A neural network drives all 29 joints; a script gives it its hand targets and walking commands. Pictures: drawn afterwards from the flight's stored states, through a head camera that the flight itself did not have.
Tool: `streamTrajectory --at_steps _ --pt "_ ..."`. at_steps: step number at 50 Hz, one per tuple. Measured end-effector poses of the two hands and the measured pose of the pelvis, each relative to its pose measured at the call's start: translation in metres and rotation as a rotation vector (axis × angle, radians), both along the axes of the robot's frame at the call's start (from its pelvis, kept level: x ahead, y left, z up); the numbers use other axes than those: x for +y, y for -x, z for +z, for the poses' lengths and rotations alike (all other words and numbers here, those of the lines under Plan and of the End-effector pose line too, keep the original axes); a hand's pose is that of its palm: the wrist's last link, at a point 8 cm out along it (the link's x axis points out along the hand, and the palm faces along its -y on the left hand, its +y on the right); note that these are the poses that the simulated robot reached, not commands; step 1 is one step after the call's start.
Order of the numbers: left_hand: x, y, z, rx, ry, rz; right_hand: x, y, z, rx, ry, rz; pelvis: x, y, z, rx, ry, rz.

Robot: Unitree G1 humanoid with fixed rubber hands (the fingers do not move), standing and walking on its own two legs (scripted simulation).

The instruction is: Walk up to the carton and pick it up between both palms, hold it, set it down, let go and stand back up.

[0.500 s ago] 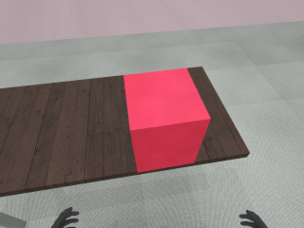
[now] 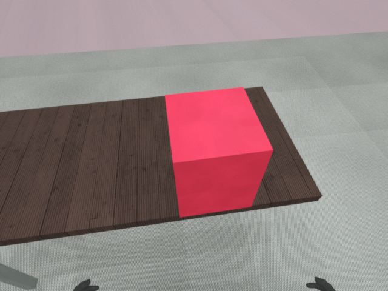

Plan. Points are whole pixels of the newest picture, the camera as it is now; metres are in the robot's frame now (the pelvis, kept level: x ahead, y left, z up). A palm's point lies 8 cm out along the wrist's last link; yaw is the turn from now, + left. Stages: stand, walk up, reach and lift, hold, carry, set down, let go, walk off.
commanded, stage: walk up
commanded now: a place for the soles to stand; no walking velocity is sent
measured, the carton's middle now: (210, 154) +0.44 -0.04 -0.01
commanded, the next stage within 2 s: reach and lift in 0.28 s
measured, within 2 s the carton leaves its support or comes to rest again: neither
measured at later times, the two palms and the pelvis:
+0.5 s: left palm (86, 271) +0.18 +0.24 -0.08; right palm (327, 274) +0.16 -0.27 -0.08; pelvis -0.01 -0.01 -0.01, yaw +1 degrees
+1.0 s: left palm (92, 273) +0.17 +0.22 -0.05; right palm (322, 269) +0.16 -0.24 -0.05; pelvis +0.01 +0.00 +0.01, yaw +0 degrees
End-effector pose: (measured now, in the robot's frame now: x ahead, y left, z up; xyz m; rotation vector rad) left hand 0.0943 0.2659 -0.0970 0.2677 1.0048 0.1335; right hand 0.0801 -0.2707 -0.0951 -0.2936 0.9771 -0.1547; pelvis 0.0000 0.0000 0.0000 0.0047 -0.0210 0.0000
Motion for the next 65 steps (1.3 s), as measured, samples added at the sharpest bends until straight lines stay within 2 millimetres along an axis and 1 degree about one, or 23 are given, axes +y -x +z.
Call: streamTrajectory --at_steps 16,17,19,21,23,24,26,28,31,35,38,44,48,54,61,65 --pt "-0.002 0.0 -0.002 0.001 0.002 0.019 -0.001 -0.008 0.0 -0.007 0.004 0.019 -0.002 -0.001 -0.001 0.0 -0.001 0.015" --pt "0.0 -0.003 -0.005 0.02 -0.011 0.031 -0.003 -0.013 -0.003 -0.022 0.004 0.021 -0.003 0.001 -0.003 0.006 -0.003 0.014" --pt "0.002 -0.019 -0.007 0.04 -0.039 0.046 -0.004 -0.031 -0.008 -0.065 -0.01 0.028 -0.004 0.007 -0.008 0.001 -0.011 0.014" --pt "-0.002 -0.044 -0.003 0.01 -0.042 0.041 -0.002 -0.053 -0.006 -0.132 -0.023 0.041 -0.005 0.012 -0.012 -0.008 -0.016 0.018" --pt "-0.012 -0.069 0.008 -0.046 -0.027 0.023 0.001 -0.071 0.002 -0.197 -0.033 0.047 -0.006 0.013 -0.011 -0.02 -0.015 0.02" --pt "-0.018 -0.079 0.014 -0.077 -0.015 0.011 0.002 -0.076 0.006 -0.221 -0.038 0.044 -0.006 0.011 -0.01 -0.027 -0.014 0.021" --pt "-0.029 -0.094 0.026 -0.135 0.008 -0.009 0.002 -0.08 0.014 -0.254 -0.049 0.037 -0.007 0.007 -0.006 -0.039 -0.01 0.021" --pt "-0.038 -0.099 0.032 -0.164 0.025 -0.019 0.0 -0.077 0.019 -0.263 -0.052 0.031 -0.007 0.002 -0.002 -0.049 -0.007 0.019" --pt "-0.045 -0.096 0.031 -0.163 0.039 -0.017 -0.005 -0.069 0.026 -0.264 -0.043 0.033 -0.008 -0.003 0.002 -0.065 -0.008 0.014" --pt "-0.044 -0.083 0.026 -0.158 0.04 0.007 -0.006 -0.067 0.034 -0.281 -0.034 0.05 -0.01 -0.005 0.005 -0.076 -0.01 0.008" --pt "-0.042 -0.08 0.029 -0.194 0.034 0.028 0.002 -0.071 0.038 -0.304 -0.054 0.068 -0.009 -0.005 0.006 -0.072 -0.011 0.006" --pt "-0.042 -0.078 0.038 -0.265 0.042 0.032 0.021 -0.081 0.04 -0.347 -0.104 0.082 -0.005 -0.006 0.009 -0.059 -0.008 0.004" --pt "-0.044 -0.078 0.042 -0.311 0.055 0.029 0.027 -0.083 0.042 -0.381 -0.116 0.075 -0.001 -0.008 0.01 -0.056 -0.005 -0.001" --pt "-0.051 -0.081 0.046 -0.381 0.074 0.029 0.024 -0.083 0.046 -0.404 -0.12 0.068 0.003 -0.01 0.011 -0.057 -0.002 -0.007" --pt "-0.061 -0.089 0.053 -0.468 0.093 0.032 0.029 -0.097 0.056 -0.472 -0.146 0.085 0.003 -0.011 0.011 -0.053 -0.002 -0.009" --pt "-0.068 -0.094 0.057 -0.512 0.102 0.032 0.034 -0.105 0.059 -0.501 -0.167 0.091 0.002 -0.014 0.011 -0.049 -0.002 -0.01"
